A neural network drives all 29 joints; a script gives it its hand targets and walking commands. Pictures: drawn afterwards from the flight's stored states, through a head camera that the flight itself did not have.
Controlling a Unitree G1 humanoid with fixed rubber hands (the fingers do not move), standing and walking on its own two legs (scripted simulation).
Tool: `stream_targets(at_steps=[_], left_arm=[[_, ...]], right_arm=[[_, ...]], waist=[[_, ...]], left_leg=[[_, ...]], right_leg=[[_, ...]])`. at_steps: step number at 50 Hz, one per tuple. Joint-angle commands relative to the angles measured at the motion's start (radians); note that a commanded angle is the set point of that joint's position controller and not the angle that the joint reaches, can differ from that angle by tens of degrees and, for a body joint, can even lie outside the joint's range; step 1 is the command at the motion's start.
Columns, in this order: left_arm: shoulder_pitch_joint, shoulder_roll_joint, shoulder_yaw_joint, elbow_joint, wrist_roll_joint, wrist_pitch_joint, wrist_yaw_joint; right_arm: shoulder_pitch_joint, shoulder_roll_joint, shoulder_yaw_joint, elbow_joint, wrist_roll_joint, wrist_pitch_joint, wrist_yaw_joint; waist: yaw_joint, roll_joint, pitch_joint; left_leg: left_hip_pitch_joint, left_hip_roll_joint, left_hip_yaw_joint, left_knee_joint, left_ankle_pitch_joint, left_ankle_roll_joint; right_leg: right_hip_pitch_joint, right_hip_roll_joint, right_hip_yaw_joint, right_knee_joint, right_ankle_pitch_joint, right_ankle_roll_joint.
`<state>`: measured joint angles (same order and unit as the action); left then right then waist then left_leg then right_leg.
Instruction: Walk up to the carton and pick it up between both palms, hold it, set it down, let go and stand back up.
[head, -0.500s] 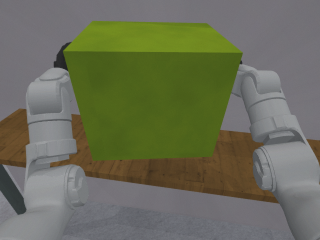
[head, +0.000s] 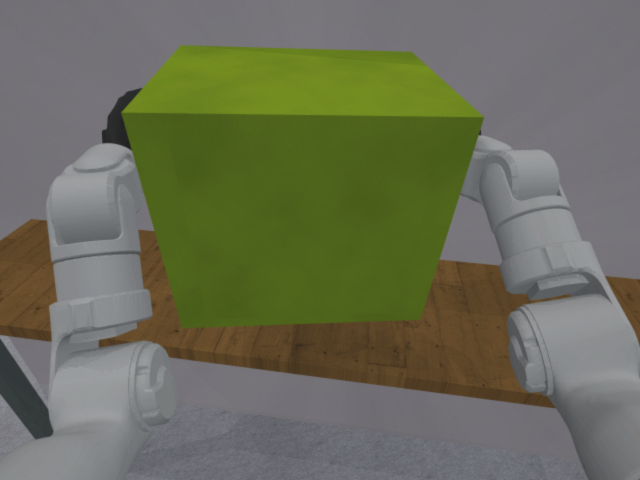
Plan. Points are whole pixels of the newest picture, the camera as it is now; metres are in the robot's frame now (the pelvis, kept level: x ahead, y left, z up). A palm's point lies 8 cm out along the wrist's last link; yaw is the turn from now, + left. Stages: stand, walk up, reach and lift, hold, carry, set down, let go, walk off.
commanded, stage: hold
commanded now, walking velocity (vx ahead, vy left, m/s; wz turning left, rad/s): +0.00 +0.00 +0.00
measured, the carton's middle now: (301, 183) +0.37 +0.02 +0.26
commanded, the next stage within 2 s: set down in 0.78 s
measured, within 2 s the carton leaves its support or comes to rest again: neither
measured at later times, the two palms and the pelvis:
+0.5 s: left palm (121, 158) +0.34 +0.21 +0.31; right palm (463, 153) +0.36 -0.17 +0.31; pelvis -0.01 +0.00 +0.00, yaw +0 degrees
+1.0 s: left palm (127, 145) +0.36 +0.21 +0.32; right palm (456, 154) +0.38 -0.17 +0.30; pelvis -0.01 +0.00 +0.00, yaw +0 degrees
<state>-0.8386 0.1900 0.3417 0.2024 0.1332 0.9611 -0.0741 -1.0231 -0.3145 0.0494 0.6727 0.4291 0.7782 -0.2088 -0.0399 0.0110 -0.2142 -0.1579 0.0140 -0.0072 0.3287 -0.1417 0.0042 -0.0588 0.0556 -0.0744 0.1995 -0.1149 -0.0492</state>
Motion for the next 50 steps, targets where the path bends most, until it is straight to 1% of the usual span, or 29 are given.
stream_targets(at_steps=[1,3,4,6,9,11,13,16,17,18,19,20,22,23,25,28,29,30,31,32,33,36,37,39,40,42,44,48,50], left_arm=[[-0.775,-0.385,-0.344,-0.228,-0.194,-0.052,-0.168],[-0.752,-0.395,-0.351,-0.209,-0.205,-0.048,-0.168],[-0.741,-0.413,-0.374,-0.258,-0.213,-0.049,-0.165],[-0.747,-0.41,-0.373,-0.28,-0.214,-0.052,-0.17],[-0.755,-0.382,-0.352,-0.212,-0.202,-0.045,-0.169],[-0.769,-0.399,-0.351,-0.202,-0.204,-0.05,-0.163],[-0.769,-0.409,-0.364,-0.2,-0.208,-0.058,-0.158],[-0.801,-0.419,-0.377,-0.228,-0.223,-0.068,-0.155],[-0.808,-0.418,-0.37,-0.215,-0.213,-0.065,-0.154],[-0.791,-0.412,-0.362,-0.201,-0.208,-0.064,-0.153],[-0.783,-0.403,-0.343,-0.165,-0.2,-0.06,-0.155],[-0.782,-0.397,-0.333,-0.136,-0.188,-0.059,-0.158],[-0.798,-0.403,-0.326,-0.101,-0.186,-0.069,-0.157],[-0.798,-0.408,-0.341,-0.126,-0.194,-0.078,-0.155],[-0.822,-0.407,-0.333,-0.126,-0.196,-0.091,-0.154],[-0.797,-0.411,-0.32,-0.099,-0.194,-0.087,-0.155],[-0.805,-0.407,-0.322,-0.11,-0.193,-0.087,-0.155],[-0.819,-0.406,-0.331,-0.113,-0.189,-0.088,-0.154],[-0.808,-0.407,-0.316,-0.092,-0.189,-0.086,-0.154],[-0.817,-0.413,-0.328,-0.106,-0.198,-0.091,-0.155],[-0.818,-0.417,-0.319,-0.113,-0.198,-0.095,-0.156],[-0.805,-0.411,-0.322,-0.109,-0.19,-0.087,-0.153],[-0.791,-0.404,-0.313,-0.115,-0.186,-0.081,-0.154],[-0.785,-0.401,-0.308,-0.124,-0.186,-0.084,-0.154],[-0.845,-0.366,-0.31,-0.147,-0.182,-0.102,-0.167],[-0.851,-0.35,-0.28,-0.065,-0.15,-0.117,-0.186],[-0.844,-0.338,-0.27,-0.064,-0.14,-0.151,-0.198],[-0.766,-0.32,-0.271,-0.077,-0.113,-0.206,-0.214],[-0.761,-0.305,-0.265,-0.053,-0.1,-0.221,-0.218]], right_arm=[[-0.806,0.426,0.093,-0.364,0.146,-0.046,0.081],[-0.788,0.431,0.09,-0.362,0.136,-0.044,0.082],[-0.767,0.437,0.098,-0.391,0.147,-0.044,0.08],[-0.791,0.435,0.112,-0.433,0.155,-0.048,0.076],[-0.786,0.415,0.095,-0.345,0.141,-0.036,0.079],[-0.799,0.426,0.087,-0.34,0.137,-0.043,0.086],[-0.812,0.421,0.075,-0.362,0.13,-0.046,0.088],[-0.827,0.432,0.085,-0.362,0.137,-0.05,0.093],[-0.83,0.421,0.073,-0.335,0.133,-0.047,0.096],[-0.808,0.422,0.075,-0.323,0.138,-0.045,0.098],[-0.809,0.402,0.061,-0.296,0.126,-0.042,0.1],[-0.792,0.39,0.05,-0.247,0.114,-0.04,0.104],[-0.815,0.403,0.041,-0.238,0.112,-0.048,0.11],[-0.815,0.411,0.048,-0.259,0.117,-0.056,0.112],[-0.846,0.426,0.061,-0.283,0.123,-0.064,0.111],[-0.833,0.425,0.065,-0.272,0.128,-0.063,0.11],[-0.843,0.419,0.066,-0.266,0.126,-0.062,0.111],[-0.836,0.414,0.055,-0.257,0.12,-0.064,0.112],[-0.833,0.413,0.053,-0.258,0.118,-0.066,0.113],[-0.844,0.428,0.064,-0.278,0.12,-0.071,0.112],[-0.848,0.44,0.07,-0.293,0.125,-0.073,0.11],[-0.85,0.431,0.073,-0.29,0.125,-0.068,0.104],[-0.837,0.432,0.075,-0.292,0.13,-0.067,0.102],[-0.831,0.442,0.079,-0.307,0.131,-0.068,0.1],[-0.873,0.42,0.068,-0.341,0.101,-0.098,0.102],[-0.875,0.423,0.046,-0.276,0.066,-0.116,0.108],[-0.841,0.426,0.019,-0.273,0.028,-0.153,0.114],[-0.778,0.415,0.022,-0.328,-0.024,-0.216,0.101],[-0.753,0.393,-0.006,-0.293,-0.056,-0.238,0.097]], waist=[[-0.006,0.04,-0.31],[-0.011,0.025,-0.291],[-0.017,0.04,-0.328],[-0.016,0.042,-0.36],[-0.012,0.044,-0.291],[-0.005,0.055,-0.278],[-0.018,0.062,-0.318],[-0.017,0.066,-0.334],[-0.02,0.081,-0.318],[-0.011,0.076,-0.315],[-0.014,0.076,-0.276],[-0.013,0.066,-0.25],[-0.013,0.061,-0.238],[-0.018,0.06,-0.268],[-0.008,0.043,-0.301],[-0.005,0.03,-0.281],[0.003,0.035,-0.29],[-0.01,0.044,-0.278],[-0.001,0.041,-0.281],[-0.011,0.022,-0.29],[-0.003,0.009,-0.311],[-0.006,0.021,-0.301],[0.004,0.021,-0.293],[0.005,0.009,-0.311],[0.0,0.003,-0.24],[0.007,0.002,-0.189],[0.008,-0.005,-0.234],[-0.005,-0.007,-0.284],[-0.018,-0.002,-0.235]], left_leg=[[0.18,-0.018,-0.055,0.001,0.238,-0.017],[0.168,-0.017,-0.055,-0.002,0.209,-0.014],[0.179,-0.016,-0.061,0.002,0.25,-0.02],[0.202,-0.022,-0.058,0.021,0.298,-0.019],[0.163,-0.017,-0.06,0.003,0.202,-0.018],[0.124,-0.017,-0.056,-0.013,0.127,-0.016],[0.121,-0.016,-0.058,-0.01,0.148,-0.018],[0.147,-0.017,-0.058,0.004,0.204,-0.025],[0.135,-0.017,-0.06,-0.004,0.182,-0.027],[0.128,-0.012,-0.064,-0.009,0.161,-0.023],[0.107,-0.01,-0.064,-0.017,0.13,-0.024],[0.073,-0.004,-0.073,-0.034,0.055,-0.02],[0.042,-0.006,-0.065,-0.046,0.019,-0.018],[0.056,-0.007,-0.066,-0.039,0.035,-0.019],[0.072,-0.015,-0.056,-0.024,0.095,-0.014],[0.088,-0.014,-0.058,-0.018,0.116,-0.01],[0.086,-0.013,-0.062,-0.024,0.107,-0.011],[0.081,-0.007,-0.065,-0.024,0.077,-0.012],[0.083,-0.006,-0.069,-0.029,0.063,-0.012],[0.088,-0.012,-0.06,-0.019,0.097,-0.011],[0.1,-0.015,-0.059,-0.016,0.104,-0.006],[0.114,-0.016,-0.058,-0.014,0.125,-0.008],[0.123,-0.017,-0.056,-0.01,0.143,-0.005],[0.124,-0.023,-0.05,-0.008,0.16,0.001],[0.066,-0.022,-0.034,-0.019,0.166,-0.007],[0.05,-0.025,-0.023,-0.029,0.1,-0.003],[0.057,-0.029,-0.018,-0.027,0.079,0.001],[0.101,-0.034,-0.015,-0.023,0.163,0.005],[0.103,-0.033,-0.011,-0.026,0.131,0.0]], right_leg=[[0.046,-0.037,0.084,-0.011,0.236,0.024],[0.035,-0.036,0.085,-0.018,0.212,0.026],[0.041,-0.033,0.089,-0.013,0.249,0.023],[0.052,-0.035,0.093,-0.006,0.295,0.026],[0.033,-0.039,0.087,-0.013,0.215,0.025],[0.036,-0.037,0.086,-0.01,0.147,0.026],[0.054,-0.027,0.087,-0.003,0.173,0.027],[0.043,-0.024,0.085,-0.001,0.203,0.023],[0.052,-0.019,0.083,-0.001,0.183,0.022],[0.06,-0.021,0.088,0.001,0.18,0.021],[0.06,-0.023,0.083,0.002,0.158,0.019],[0.062,-0.02,0.077,0.007,0.118,0.02],[0.05,-0.025,0.083,0.001,0.09,0.022],[0.055,-0.022,0.085,0.006,0.105,0.022],[0.067,-0.027,0.089,0.006,0.142,0.027],[0.056,-0.028,0.089,0.002,0.155,0.028],[0.066,-0.022,0.083,0.006,0.147,0.026],[0.044,-0.023,0.082,0.009,0.121,0.023],[0.048,-0.027,0.083,0.002,0.11,0.02],[0.046,-0.029,0.087,0.001,0.138,0.024],[0.044,-0.033,0.089,-0.001,0.141,0.026],[0.049,-0.033,0.088,-0.001,0.155,0.026],[0.033,-0.042,0.089,-0.005,0.168,0.027],[0.049,-0.041,0.092,-0.004,0.185,0.036],[0.064,-0.034,0.083,0.001,0.157,0.042],[0.045,-0.039,0.078,-0.004,0.088,0.048],[0.046,-0.042,0.075,-0.008,0.038,0.048],[0.123,-0.036,0.067,-0.007,0.162,0.05],[0.102,-0.038,0.053,-0.019,0.113,0.044]])
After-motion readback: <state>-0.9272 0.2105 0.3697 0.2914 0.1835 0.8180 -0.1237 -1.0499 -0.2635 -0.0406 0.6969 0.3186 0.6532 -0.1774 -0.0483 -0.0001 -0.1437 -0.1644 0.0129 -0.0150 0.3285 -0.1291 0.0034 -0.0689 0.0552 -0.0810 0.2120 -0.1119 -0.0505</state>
